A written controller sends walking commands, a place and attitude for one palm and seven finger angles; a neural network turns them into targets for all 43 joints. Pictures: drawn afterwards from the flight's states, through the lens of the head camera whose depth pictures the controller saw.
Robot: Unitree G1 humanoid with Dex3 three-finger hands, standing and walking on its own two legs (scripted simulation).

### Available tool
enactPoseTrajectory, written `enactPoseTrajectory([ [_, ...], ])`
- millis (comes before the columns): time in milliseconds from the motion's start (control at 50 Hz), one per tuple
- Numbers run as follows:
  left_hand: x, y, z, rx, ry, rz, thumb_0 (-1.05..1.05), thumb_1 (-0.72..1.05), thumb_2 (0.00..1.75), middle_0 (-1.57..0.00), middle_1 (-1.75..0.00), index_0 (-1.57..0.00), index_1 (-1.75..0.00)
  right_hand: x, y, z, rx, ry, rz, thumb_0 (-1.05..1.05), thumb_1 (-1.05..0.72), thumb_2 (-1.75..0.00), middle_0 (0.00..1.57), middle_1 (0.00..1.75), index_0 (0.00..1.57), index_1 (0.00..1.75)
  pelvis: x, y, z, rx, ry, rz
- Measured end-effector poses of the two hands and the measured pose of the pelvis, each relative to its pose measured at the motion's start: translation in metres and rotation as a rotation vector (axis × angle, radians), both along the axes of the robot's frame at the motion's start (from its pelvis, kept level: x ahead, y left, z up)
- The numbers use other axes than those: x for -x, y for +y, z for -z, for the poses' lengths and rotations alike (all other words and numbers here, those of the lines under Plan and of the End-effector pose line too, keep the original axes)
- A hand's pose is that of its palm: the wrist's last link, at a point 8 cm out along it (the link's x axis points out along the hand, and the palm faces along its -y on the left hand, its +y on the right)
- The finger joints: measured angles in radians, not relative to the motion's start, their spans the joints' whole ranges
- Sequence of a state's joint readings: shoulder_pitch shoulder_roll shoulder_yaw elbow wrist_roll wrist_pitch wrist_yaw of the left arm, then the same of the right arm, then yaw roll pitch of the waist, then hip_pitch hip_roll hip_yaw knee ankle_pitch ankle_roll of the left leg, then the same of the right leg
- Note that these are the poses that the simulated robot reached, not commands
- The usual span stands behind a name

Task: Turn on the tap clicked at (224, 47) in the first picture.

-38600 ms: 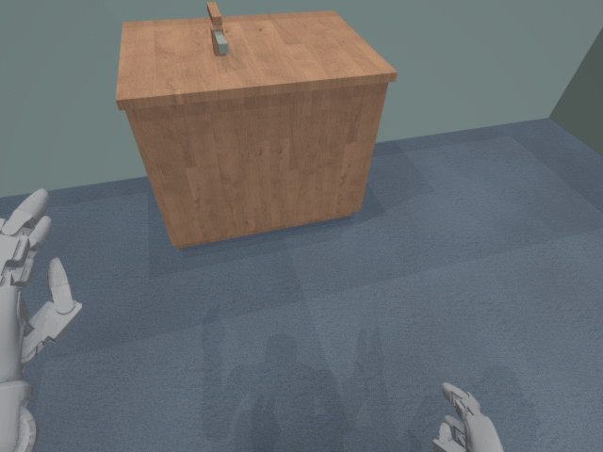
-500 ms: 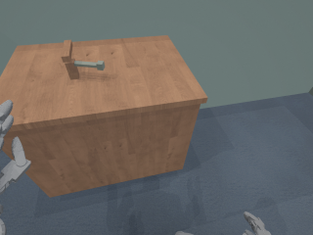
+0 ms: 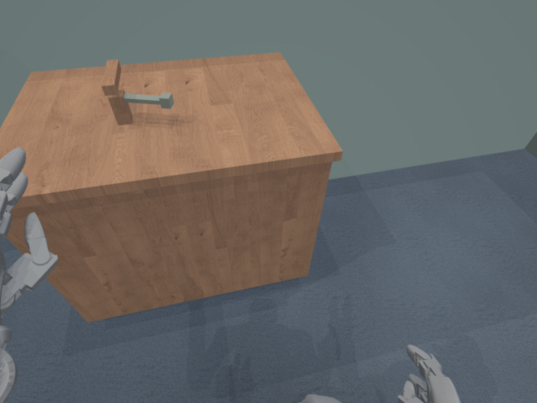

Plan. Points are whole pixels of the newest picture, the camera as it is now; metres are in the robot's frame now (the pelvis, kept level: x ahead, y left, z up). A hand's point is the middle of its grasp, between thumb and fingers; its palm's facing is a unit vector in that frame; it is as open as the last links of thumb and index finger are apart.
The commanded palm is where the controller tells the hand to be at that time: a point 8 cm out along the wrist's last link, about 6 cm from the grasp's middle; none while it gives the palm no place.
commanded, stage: stand and check the lever's angle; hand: left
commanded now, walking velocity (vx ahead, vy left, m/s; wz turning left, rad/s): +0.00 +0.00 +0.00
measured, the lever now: (166, 100) +0.78 +0.28 +0.04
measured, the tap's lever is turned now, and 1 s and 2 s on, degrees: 71 71 71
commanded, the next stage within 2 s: stand and wait in 0.28 s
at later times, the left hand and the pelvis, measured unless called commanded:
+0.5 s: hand (92, 240) +0.26 +0.22 +0.17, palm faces +0.41 -0.81 -0.41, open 7.4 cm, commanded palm +0.21 +0.25 +0.18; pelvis +0.05 -0.03 +0.00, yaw +0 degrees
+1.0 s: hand (86, 241) +0.27 +0.24 +0.15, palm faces +0.38 -0.86 -0.35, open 7.4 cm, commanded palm +0.22 +0.27 +0.18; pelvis +0.05 +0.00 +0.01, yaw -1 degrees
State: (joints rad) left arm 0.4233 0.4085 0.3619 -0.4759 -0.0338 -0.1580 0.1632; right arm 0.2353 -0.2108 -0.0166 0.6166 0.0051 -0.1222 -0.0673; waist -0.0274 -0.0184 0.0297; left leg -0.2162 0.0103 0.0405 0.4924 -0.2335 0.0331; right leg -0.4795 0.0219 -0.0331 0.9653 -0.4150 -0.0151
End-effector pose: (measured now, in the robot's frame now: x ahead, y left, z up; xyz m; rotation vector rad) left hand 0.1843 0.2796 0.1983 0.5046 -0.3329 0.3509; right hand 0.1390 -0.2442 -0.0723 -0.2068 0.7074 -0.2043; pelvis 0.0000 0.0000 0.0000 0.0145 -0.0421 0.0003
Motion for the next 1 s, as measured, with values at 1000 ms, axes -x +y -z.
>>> enactPoseTrajectory([
  [1000, -0.046, -0.004, 0.033, 0.133, 0.147, -0.034, 0.01, 0.89, 0.89, -0.21, -0.31, -0.21, -0.30, -0.070, 0.007, -0.005, -0.015, 0.038, -0.030, 0.02, -0.90, -0.90, 0.20, 0.30, 0.20, 0.30, -0.054, -0.005, -0.007, 0.030, 0.020, 0.020],
])
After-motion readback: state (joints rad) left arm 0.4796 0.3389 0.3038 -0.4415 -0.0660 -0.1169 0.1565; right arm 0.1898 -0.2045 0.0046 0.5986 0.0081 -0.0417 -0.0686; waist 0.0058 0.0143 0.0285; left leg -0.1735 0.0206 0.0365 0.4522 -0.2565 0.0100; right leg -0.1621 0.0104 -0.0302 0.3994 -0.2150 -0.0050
